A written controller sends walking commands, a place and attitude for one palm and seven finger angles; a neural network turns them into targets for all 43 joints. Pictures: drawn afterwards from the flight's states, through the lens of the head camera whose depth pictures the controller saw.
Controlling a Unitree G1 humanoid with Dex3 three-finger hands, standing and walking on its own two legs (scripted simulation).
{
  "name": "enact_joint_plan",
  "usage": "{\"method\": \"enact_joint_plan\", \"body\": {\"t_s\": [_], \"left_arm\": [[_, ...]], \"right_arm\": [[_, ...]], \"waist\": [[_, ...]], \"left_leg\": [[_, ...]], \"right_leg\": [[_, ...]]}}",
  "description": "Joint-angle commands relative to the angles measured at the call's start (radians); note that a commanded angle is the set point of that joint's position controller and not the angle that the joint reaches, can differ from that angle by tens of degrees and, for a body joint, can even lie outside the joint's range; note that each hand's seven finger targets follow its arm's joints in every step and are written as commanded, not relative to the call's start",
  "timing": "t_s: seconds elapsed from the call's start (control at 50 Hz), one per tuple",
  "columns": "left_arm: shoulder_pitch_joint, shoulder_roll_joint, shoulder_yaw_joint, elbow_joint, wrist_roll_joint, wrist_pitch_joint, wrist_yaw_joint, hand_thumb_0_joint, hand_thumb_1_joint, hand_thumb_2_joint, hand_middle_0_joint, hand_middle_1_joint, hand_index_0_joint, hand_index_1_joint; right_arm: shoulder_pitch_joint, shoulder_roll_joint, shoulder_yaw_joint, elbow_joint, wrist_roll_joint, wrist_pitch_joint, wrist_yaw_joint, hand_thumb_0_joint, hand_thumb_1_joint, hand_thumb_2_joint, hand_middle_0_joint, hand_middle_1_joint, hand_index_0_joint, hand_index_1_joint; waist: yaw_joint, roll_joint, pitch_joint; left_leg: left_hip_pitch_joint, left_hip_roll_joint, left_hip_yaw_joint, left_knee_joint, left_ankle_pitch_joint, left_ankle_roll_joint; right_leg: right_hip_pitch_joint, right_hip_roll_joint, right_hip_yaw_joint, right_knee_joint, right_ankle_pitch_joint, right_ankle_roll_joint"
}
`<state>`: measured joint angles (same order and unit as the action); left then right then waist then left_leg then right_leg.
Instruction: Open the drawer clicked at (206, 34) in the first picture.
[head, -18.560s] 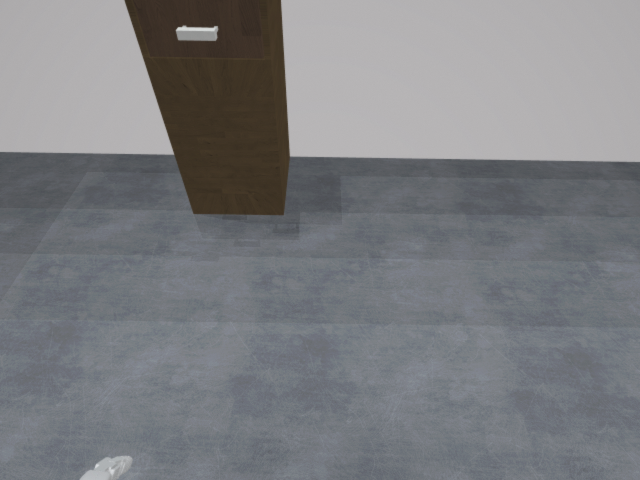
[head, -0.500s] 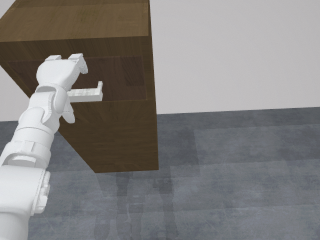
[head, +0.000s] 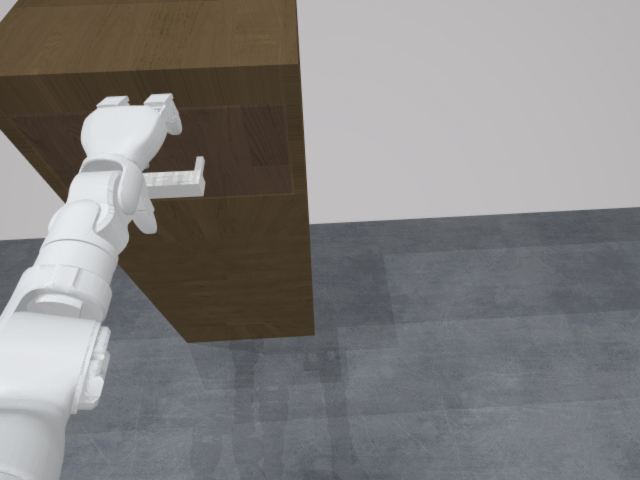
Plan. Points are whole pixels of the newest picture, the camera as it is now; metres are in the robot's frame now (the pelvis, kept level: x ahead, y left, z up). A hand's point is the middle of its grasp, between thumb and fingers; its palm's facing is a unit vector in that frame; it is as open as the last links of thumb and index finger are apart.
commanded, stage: re-aim the fingers above the handle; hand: left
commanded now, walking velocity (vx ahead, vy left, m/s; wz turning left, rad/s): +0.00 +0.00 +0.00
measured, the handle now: (166, 174) +0.54 +0.22 +0.04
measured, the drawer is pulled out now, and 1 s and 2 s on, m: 0.00 0.00 0.00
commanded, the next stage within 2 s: lower the fingers behind the handle in 1.00 s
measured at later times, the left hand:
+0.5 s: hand (137, 179) +0.48 +0.23 +0.09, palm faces -0.05 +0.00 -1.00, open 13.8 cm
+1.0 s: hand (140, 169) +0.49 +0.23 +0.10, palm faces -0.05 +0.02 -1.00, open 13.7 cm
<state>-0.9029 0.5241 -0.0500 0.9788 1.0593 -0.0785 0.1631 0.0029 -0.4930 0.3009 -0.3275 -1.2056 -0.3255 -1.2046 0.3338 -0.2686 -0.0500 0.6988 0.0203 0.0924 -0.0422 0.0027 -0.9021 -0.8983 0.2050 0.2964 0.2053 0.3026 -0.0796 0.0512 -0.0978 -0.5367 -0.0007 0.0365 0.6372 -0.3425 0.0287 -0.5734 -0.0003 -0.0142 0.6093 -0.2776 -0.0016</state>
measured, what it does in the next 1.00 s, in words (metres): stands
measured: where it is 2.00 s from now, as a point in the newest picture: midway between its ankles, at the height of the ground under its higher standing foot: outside the picture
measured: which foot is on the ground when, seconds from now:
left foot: down 0.00-1.00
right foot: down 0.00-1.00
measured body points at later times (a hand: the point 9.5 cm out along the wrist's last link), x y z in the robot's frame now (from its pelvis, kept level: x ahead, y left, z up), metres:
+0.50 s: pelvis +0.00 +0.00 +0.00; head +0.08 -0.02 +0.44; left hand +0.47 +0.23 +0.15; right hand +0.03 -0.29 -0.13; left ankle -0.03 +0.10 -0.72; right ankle +0.00 -0.12 -0.72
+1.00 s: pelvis -0.01 -0.01 +0.00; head +0.07 -0.03 +0.44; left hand +0.48 +0.22 +0.16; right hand +0.04 -0.28 -0.13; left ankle -0.03 +0.10 -0.72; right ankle +0.00 -0.12 -0.72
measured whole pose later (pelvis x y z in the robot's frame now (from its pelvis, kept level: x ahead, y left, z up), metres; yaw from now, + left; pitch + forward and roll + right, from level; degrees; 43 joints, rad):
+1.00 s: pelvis -0.01 -0.01 +0.00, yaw -1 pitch +14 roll +0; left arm -0.91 0.57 -0.03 1.04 1.07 -0.06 0.13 0.00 -0.49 0.30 -0.33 -1.21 -0.33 -1.22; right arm 0.33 -0.27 -0.03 0.66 0.03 0.09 -0.06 0.00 -0.90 -0.90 0.21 0.30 0.21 0.30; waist -0.09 0.06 -0.09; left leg -0.54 0.01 0.05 0.63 -0.33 0.02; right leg -0.59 0.01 0.00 0.61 -0.27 -0.01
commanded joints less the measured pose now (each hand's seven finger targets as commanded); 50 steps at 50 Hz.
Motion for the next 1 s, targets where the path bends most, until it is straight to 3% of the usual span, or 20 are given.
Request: {"method": "enact_joint_plan", "body": {"t_s": [0.0, 0.04, 0.12, 0.16, 0.22, 0.26, 0.28, 0.34, 0.44, 0.46, 0.48, 0.5, 0.58, 0.68, 0.7, 0.8, 0.84, 0.88, 0.94, 0.98], "left_arm": [[-0.49, 0.289, 0.08, -0.146, 0.005, 0.048, 0.042, 0.0, -0.5, 0.3, -0.3, -1.2, -0.3, -1.2], [-0.45, 0.334, 0.118, -0.128, 0.01, 0.053, 0.035, 0.0, -0.5, 0.3, -0.3, -1.2, -0.3, -1.2], [-0.416, 0.314, 0.105, -0.12, -0.002, 0.054, 0.012, 0.0, -0.5, 0.3, -0.3, -1.2, -0.3, -1.2], [-0.42, 0.326, 0.098, -0.097, 0.002, 0.056, 0.007, 0.0, -0.5, 0.3, -0.3, -1.2, -0.3, -1.2], [-0.398, 0.383, 0.137, -0.111, 0.008, 0.041, 0.0, 0.0, -0.5, 0.3, -0.3, -1.2, -0.3, -1.2], [-0.391, 0.391, 0.142, -0.127, 0.01, 0.028, 0.0, 0.0, -0.5, 0.3, -0.3, -1.2, -0.3, -1.2], [-0.387, 0.345, 0.105, -0.143, 0.008, 0.02, -0.006, 0.0, -0.5, 0.3, -0.3, -1.2, -0.3, -1.2], [-0.434, 0.29, 0.065, -0.212, -0.01, -0.019, -0.017, 0.0, -0.5, 0.3, -0.3, -1.2, -0.3, -1.2], [-0.501, 0.277, 0.07, -0.33, -0.032, -0.074, -0.004, 0.0, -0.5, 0.3, -0.3, -1.2, -0.3, -1.2], [-0.497, 0.292, 0.086, -0.321, -0.032, -0.072, 0.005, 0.0, -0.5, 0.3, -0.3, -1.2, -0.3, -1.2], [-0.501, 0.26, 0.062, -0.292, -0.032, -0.064, 0.014, 0.0, -0.5, 0.3, -0.3, -1.2, -0.3, -1.2], [-0.51, 0.297, 0.094, -0.271, -0.028, -0.053, 0.027, 0.0, -0.5, 0.3, -0.3, -1.2, -0.3, -1.2], [-0.485, 0.321, 0.108, -0.148, -0.003, 0.023, 0.062, 0.0, -0.5, 0.3, -0.3, -1.2, -0.3, -1.2], [-0.464, 0.358, 0.123, -0.118, 0.012, 0.075, 0.04, 0.0, -0.5, 0.3, -0.3, -1.2, -0.3, -1.2], [-0.444, 0.328, 0.098, -0.102, 0.014, 0.082, 0.032, 0.0, -0.5, 0.3, -0.3, -1.2, -0.3, -1.2], [-0.417, 0.367, 0.11, -0.059, 0.003, 0.077, 0.0, 0.0, -0.5, 0.3, -0.3, -1.2, -0.3, -1.2], [-0.457, 0.36, 0.097, -0.077, 0.003, 0.057, -0.007, 0.0, -0.5, 0.3, -0.3, -1.2, -0.3, -1.2], [-0.422, 0.367, 0.109, -0.09, 0.012, 0.042, -0.008, 0.0, -0.5, 0.3, -0.3, -1.2, -0.3, -1.2], [-0.411, 0.317, 0.077, -0.094, 0.007, 0.022, -0.01, 0.0, -0.5, 0.3, -0.3, -1.2, -0.3, -1.2], [-0.421, 0.324, 0.087, -0.123, 0.002, 0.005, -0.009, 0.0, -0.5, 0.3, -0.3, -1.2, -0.3, -1.2]], "right_arm": [[0.091, -0.153, -0.044, -0.072, -0.006, -0.029, -0.005, 0.0, -0.9, -0.9, 0.2, 0.3, 0.2, 0.3], [0.094, -0.155, -0.044, -0.075, -0.008, -0.022, -0.008, 0.0, -0.9, -0.9, 0.2, 0.3, 0.2, 0.3], [0.083, -0.156, -0.041, -0.087, -0.002, -0.016, -0.012, 0.0, -0.9, -0.9, 0.2, 0.3, 0.2, 0.3], [0.081, -0.16, -0.036, -0.088, 0.003, -0.016, -0.017, 0.0, -0.9, -0.9, 0.2, 0.3, 0.2, 0.3], [0.077, -0.16, -0.035, -0.097, 0.002, -0.016, -0.024, 0.0, -0.9, -0.9, 0.2, 0.3, 0.2, 0.3], [0.078, -0.156, -0.036, -0.1, 0.001, -0.019, -0.026, 0.0, -0.9, -0.9, 0.2, 0.3, 0.2, 0.3], [0.077, -0.152, -0.037, -0.106, 0.001, -0.021, -0.027, 0.0, -0.9, -0.9, 0.2, 0.3, 0.2, 0.3], [0.085, -0.15, -0.048, -0.104, 0.001, -0.029, -0.027, 0.0, -0.9, -0.9, 0.2, 0.3, 0.2, 0.3], [0.105, -0.145, -0.061, -0.082, -0.009, -0.035, -0.025, 0.0, -0.9, -0.9, 0.2, 0.3, 0.2, 0.3], [0.107, -0.147, -0.061, -0.075, -0.007, -0.034, -0.024, 0.0, -0.9, -0.9, 0.2, 0.3, 0.2, 0.3], [0.103, -0.144, -0.058, -0.068, -0.008, -0.034, -0.022, 0.0, -0.9, -0.9, 0.2, 0.3, 0.2, 0.3], [0.104, -0.148, -0.056, -0.059, -0.005, -0.034, -0.019, 0.0, -0.9, -0.9, 0.2, 0.3, 0.2, 0.3], [0.097, -0.152, -0.044, -0.049, -0.005, -0.03, -0.009, 0.0, -0.9, -0.9, 0.2, 0.3, 0.2, 0.3], [0.091, -0.156, -0.039, -0.069, -0.004, -0.019, -0.01, 0.0, -0.9, -0.9, 0.2, 0.3, 0.2, 0.3], [0.086, -0.153, -0.038, -0.077, -0.003, -0.016, -0.011, 0.0, -0.9, -0.9, 0.2, 0.3, 0.2, 0.3], [0.067, -0.157, -0.025, -0.098, 0.009, -0.011, -0.027, 0.0, -0.9, -0.9, 0.2, 0.3, 0.2, 0.3], [0.067, -0.156, -0.026, -0.099, 0.009, -0.016, -0.033, 0.0, -0.9, -0.9, 0.2, 0.3, 0.2, 0.3], [0.07, -0.152, -0.027, -0.106, 0.006, -0.018, -0.033, 0.0, -0.9, -0.9, 0.2, 0.3, 0.2, 0.3], [0.079, -0.151, -0.031, -0.11, 0.006, -0.023, -0.032, 0.0, -0.9, -0.9, 0.2, 0.3, 0.2, 0.3], [0.087, -0.153, -0.035, -0.107, 0.005, -0.03, -0.031, 0.0, -0.9, -0.9, 0.2, 0.3, 0.2, 0.3]], "waist": [[-0.008, 0.012, -0.382], [0.003, -0.015, -0.41], [0.0, -0.073, -0.37], [-0.004, -0.076, -0.321], [0.013, -0.064, -0.351], [0.017, -0.04, -0.361], [0.009, -0.028, -0.374], [-0.015, -0.012, -0.385], [-0.027, 0.042, -0.462], [-0.025, 0.035, -0.443], [-0.029, 0.039, -0.42], [-0.026, 0.039, -0.39], [-0.017, 0.018, -0.354], [-0.001, -0.029, -0.409], [-0.004, -0.039, -0.399], [-0.005, -0.1, -0.308], [-0.016, -0.081, -0.315], [-0.001, -0.042, -0.337], [-0.011, -0.057, -0.34], [-0.009, -0.042, -0.347]], "left_leg": [[0.179, -0.013, -0.017, -0.052, 0.385, 0.009], [0.17, -0.014, -0.009, -0.049, 0.41, 0.012], [0.136, -0.015, 0.0, -0.059, 0.379, 0.016], [0.11, -0.015, -0.001, -0.069, 0.324, 0.016], [0.099, -0.019, 0.006, -0.069, 0.318, 0.018], [0.103, -0.017, 0.007, -0.066, 0.313, 0.017], [0.121, -0.018, 0.008, -0.061, 0.328, 0.018], [0.169, -0.014, 0.0, -0.049, 0.347, 0.021], [0.259, -0.017, -0.02, -0.019, 0.443, 0.021], [0.254, -0.017, -0.029, -0.019, 0.447, 0.017], [0.239, -0.019, -0.025, -0.021, 0.425, 0.016], [0.219, -0.017, -0.031, -0.025, 0.416, 0.012], [0.159, -0.019, -0.022, -0.037, 0.379, 0.008], [0.138, -0.019, -0.002, -0.039, 0.407, 0.012], [0.134, -0.02, 0.001, -0.044, 0.395, 0.013], [0.071, -0.022, 0.006, -0.071, 0.274, 0.017], [0.078, -0.02, 0.007, -0.069, 0.263, 0.019], [0.095, -0.02, 0.008, -0.064, 0.283, 0.017], [0.1, -0.019, 0.006, -0.057, 0.278, 0.019], [0.112, -0.018, 0.001, -0.053, 0.278, 0.019]], "right_leg": [[0.193, 0.04, -0.009, -0.038, 0.267, -0.031], [0.24, 0.038, -0.005, -0.035, 0.309, -0.028], [0.262, 0.036, -0.004, -0.05, 0.314, -0.023], [0.238, 0.034, -0.003, -0.055, 0.273, -0.022], [0.278, 0.031, 0.009, -0.057, 0.277, -0.023], [0.274, 0.029, 0.01, -0.051, 0.278, -0.022], [0.266, 0.03, 0.009, -0.049, 0.288, -0.022], [0.234, 0.035, 0.011, -0.055, 0.285, -0.021], [0.21, 0.041, 0.01, -0.044, 0.321, -0.024], [0.193, 0.045, 0.001, -0.039, 0.314, -0.027], [0.181, 0.044, 0.001, -0.042, 0.297, -0.026], [0.167, 0.046, -0.004, -0.038, 0.286, -0.03], [0.17, 0.042, -0.012, -0.034, 0.267, -0.032], [0.254, 0.036, -0.005, -0.03, 0.34, -0.023], [0.256, 0.036, -0.005, -0.034, 0.336, -0.022], [0.263, 0.028, 0.005, -0.061, 0.261, -0.014], [0.252, 0.025, 0.012, -0.063, 0.247, -0.013], [0.249, 0.027, 0.009, -0.053, 0.255, -0.018], [0.233, 0.03, 0.011, -0.055, 0.246, -0.016], [0.22, 0.031, 0.011, -0.053, 0.24, -0.018]]}}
